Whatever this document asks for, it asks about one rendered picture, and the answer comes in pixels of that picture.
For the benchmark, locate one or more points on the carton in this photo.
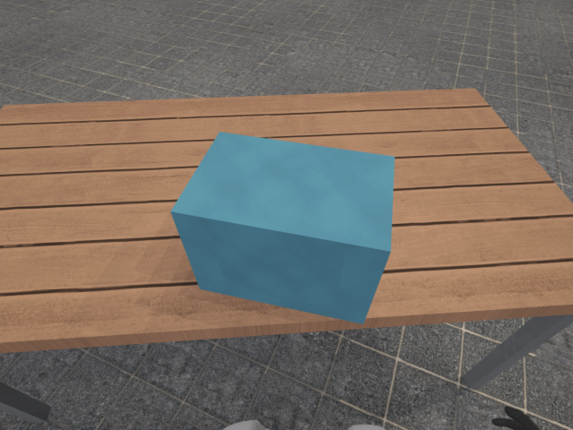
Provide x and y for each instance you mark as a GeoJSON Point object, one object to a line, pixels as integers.
{"type": "Point", "coordinates": [296, 225]}

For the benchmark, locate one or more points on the robot right hand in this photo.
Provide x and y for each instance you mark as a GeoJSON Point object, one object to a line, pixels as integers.
{"type": "Point", "coordinates": [521, 421]}

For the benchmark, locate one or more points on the table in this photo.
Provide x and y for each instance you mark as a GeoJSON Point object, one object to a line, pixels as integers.
{"type": "Point", "coordinates": [90, 255]}

